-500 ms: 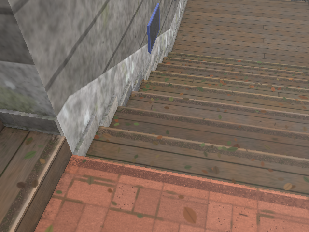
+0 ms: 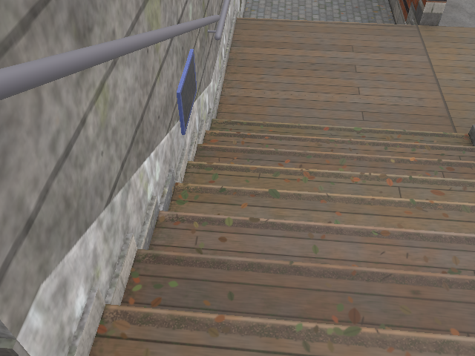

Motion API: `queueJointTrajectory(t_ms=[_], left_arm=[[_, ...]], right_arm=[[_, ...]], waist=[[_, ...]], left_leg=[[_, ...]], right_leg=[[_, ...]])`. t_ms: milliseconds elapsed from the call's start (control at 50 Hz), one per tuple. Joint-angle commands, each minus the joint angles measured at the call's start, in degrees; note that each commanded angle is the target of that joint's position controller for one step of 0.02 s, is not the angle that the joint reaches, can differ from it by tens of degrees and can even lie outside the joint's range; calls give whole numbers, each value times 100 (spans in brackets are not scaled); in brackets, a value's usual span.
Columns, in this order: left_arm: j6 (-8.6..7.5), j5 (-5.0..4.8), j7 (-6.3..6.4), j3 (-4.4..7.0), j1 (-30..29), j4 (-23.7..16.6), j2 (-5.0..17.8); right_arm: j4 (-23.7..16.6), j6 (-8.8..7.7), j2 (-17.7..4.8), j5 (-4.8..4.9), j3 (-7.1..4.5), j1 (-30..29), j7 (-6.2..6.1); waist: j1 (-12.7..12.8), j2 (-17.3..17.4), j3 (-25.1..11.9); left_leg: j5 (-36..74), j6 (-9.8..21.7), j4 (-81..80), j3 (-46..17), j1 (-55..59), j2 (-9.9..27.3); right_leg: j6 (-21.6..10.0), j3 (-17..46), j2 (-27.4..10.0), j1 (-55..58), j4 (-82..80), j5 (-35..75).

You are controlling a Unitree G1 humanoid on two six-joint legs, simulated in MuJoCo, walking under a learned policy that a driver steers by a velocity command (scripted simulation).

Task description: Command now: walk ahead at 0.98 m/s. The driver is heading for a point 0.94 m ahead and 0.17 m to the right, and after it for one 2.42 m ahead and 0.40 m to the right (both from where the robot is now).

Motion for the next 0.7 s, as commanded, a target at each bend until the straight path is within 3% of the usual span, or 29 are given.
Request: queueJointTrajectory(t_ms=[20,40,60,100,120,140,160,180,200,220,240,260,280,320,340,360,380,400,420,460,480,540,560,600,620,640,660,680,700], left_arm=[[-133,-10,-91,77,-569,-430,313],[-168,-69,-121,74,-673,-512,226],[-185,-67,-173,210,-397,-391,415],[-134,-71,-242,339,-155,-407,639],[-121,-74,-253,427,271,-320,757],[-96,-67,-254,604,1457,-45,1058],[-90,-81,-189,741,3140,452,1332],[-26,-63,-118,745,4181,812,1555],[-96,104,-215,461,3515,671,1028],[-38,66,-193,395,3201,585,650],[-59,46,-244,323,2492,436,248],[-106,27,-300,311,1782,237,281],[-201,55,-344,266,1227,99,261],[-267,17,-254,145,542,-34,238],[-262,-55,-154,242,711,27,640],[-206,-34,-67,341,977,228,936],[-193,66,-37,390,1500,323,1079],[-236,-38,52,293,1992,399,663],[-253,-150,120,235,2235,435,552],[-176,-157,177,184,2211,369,570],[-129,-216,157,196,2406,458,512],[106,-248,192,222,2899,779,336],[160,-115,243,279,2467,585,532],[204,-167,103,371,1727,437,804],[167,-338,89,365,1662,437,433],[30,-308,39,237,2944,408,-304],[-53,-399,114,271,3119,432,-113],[-104,-408,165,451,2843,504,165],[-81,-469,279,428,2488,231,23]], right_arm=[[-471,-211,-795,102,-70,-241,-147],[-459,-243,-964,71,-115,-188,-160],[-418,-255,-1106,-114,-147,-35,-144],[-538,-155,-1047,-124,-131,-406,-157],[-625,-85,-1098,-145,-142,-549,-155],[-757,-26,-1227,-169,-178,-917,-166],[-860,0,-1308,-156,-201,-1619,-133],[-970,-82,-912,-128,-133,-1757,-95],[-1094,-322,374,151,158,-461,12],[-1313,-451,118,542,142,-491,85],[-1530,-401,-426,516,63,-1124,118],[-1633,-262,-656,308,-3,-1432,63],[-1640,-47,-580,150,-14,-1395,10],[-1817,259,-538,30,-33,-1234,-1],[-2064,245,-492,-70,-10,-1530,-5],[-2089,214,-313,-216,69,-1568,-26],[-1871,175,-302,-211,38,-1318,26],[-2055,112,-573,-93,-61,-1878,73],[-2255,51,-581,-81,-50,-2468,108],[-2394,-22,-534,-235,-15,-2961,248],[-2551,-25,-443,-167,5,-3245,330],[-2560,24,-615,129,-55,-3099,240],[-2103,-13,-917,7,-232,-2045,240],[-1360,20,-1263,-58,-562,410,123],[-1118,-32,-1187,-183,-575,1245,60],[-1073,-83,-1073,-259,-465,670,82],[-1090,-9,-1170,-25,-553,644,63],[-1072,30,-727,13,-511,453,47],[-676,41,-1141,80,-672,196,32]], waist=[[123,76,941],[84,266,873],[134,388,562],[515,606,562],[807,806,352],[1467,1134,-87],[2395,1049,-403],[2714,-223,-481],[1283,-2579,-672],[1011,-2871,-708],[709,-1138,-210],[440,263,216],[99,615,395],[-374,745,653],[-328,632,647],[-224,407,420],[-71,619,-48],[253,689,175],[502,451,367],[703,134,346],[853,115,425],[858,-188,778],[328,-382,210],[-1093,-396,-404],[-1536,195,-148],[-283,1717,-368],[-239,1876,-335],[-93,893,59],[262,1525,161]], left_leg=[[997,753,-1318,-692,-1620,1202],[1213,723,-1330,-543,-1607,1189],[1892,788,-1045,-552,-1225,1503],[3870,585,-376,-209,-471,1491],[5452,521,246,-152,-386,1534],[6449,462,1461,-160,-670,1552],[6298,328,3384,-186,-1629,1445],[2662,204,6862,-64,-2594,522],[-1953,412,8455,-1593,-4272,-343],[-1690,583,8400,-1695,-4976,-342],[-813,684,7901,-1477,-5163,92],[-272,611,7427,-1311,-4783,363],[-78,450,7033,-1367,-4178,612],[-28,189,5695,-1256,-3381,1042],[399,107,4776,-1017,-3239,1201],[1000,44,4277,-684,-2858,1162],[2043,112,4536,-590,-2561,1065],[3216,338,3721,-934,-3731,1227],[3598,401,3051,-852,-4326,1150],[4841,350,1645,-405,-2867,837],[4930,355,1555,-253,-2410,700],[4118,167,1047,-335,-1834,600],[4717,178,1654,-331,-957,652],[3846,76,1162,-209,1194,849],[3205,518,633,-1170,1955,1562],[5094,473,2295,-1728,2662,2260],[4476,695,2049,-2522,2309,2604],[3686,672,1781,-2045,1274,2439],[1046,1221,1174,-3458,785,3135]], right_leg=[[49,-367,272,1216,-1687,1437],[71,-424,449,1789,-2144,1658],[55,-419,568,2178,-1412,1976],[-232,-541,789,2166,-1534,959],[-365,-800,1065,2793,-1343,256],[-495,-819,1248,4071,-1089,-180],[-688,-664,1050,5646,-1286,-464],[-1062,14,504,6295,-1968,-1628],[-1584,2283,-273,6620,-2185,-1295],[-1968,3941,-920,6352,-4042,-1516],[-1824,3812,-968,5617,-4272,-1936],[-1765,3359,-939,4368,-4091,-1483],[-1753,2864,-812,3211,-3638,-924],[-1409,1834,-485,1573,-3719,-932],[-1313,1604,-284,1463,-3971,-1003],[-1281,1299,-122,1503,-3709,-705],[-1243,1103,20,1901,-3188,-989],[-1055,990,227,2699,-2765,-1687],[-1009,1029,209,3218,-2555,-2097],[-857,514,554,2337,-2490,-2663],[-858,593,515,2105,-2381,-2851],[-696,969,463,2539,-1828,-2750],[-555,924,511,2663,-859,-1993],[-172,691,725,2461,1874,332],[143,780,1447,1224,4459,-2066],[58,1160,1187,-188,4548,-4092],[128,1254,1026,-587,4573,-3886],[26,1429,921,-498,3605,-2790],[5,1085,717,-1126,3848,-2402]])
Keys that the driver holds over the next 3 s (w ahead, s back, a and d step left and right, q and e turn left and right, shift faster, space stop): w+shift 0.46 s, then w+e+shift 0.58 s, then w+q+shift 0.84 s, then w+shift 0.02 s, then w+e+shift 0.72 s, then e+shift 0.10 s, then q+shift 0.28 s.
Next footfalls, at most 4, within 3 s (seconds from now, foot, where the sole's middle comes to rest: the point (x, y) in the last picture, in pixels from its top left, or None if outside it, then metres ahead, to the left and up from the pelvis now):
0.16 right None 0.33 -0.13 -0.77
0.62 left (202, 344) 0.66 0.11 -0.92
1.00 right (276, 286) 0.93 -0.17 -1.07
1.36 left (254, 239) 1.27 -0.12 -1.22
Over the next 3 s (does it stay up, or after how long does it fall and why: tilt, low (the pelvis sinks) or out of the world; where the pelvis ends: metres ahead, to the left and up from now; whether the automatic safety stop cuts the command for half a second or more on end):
stays up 2.45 -0.38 -1.06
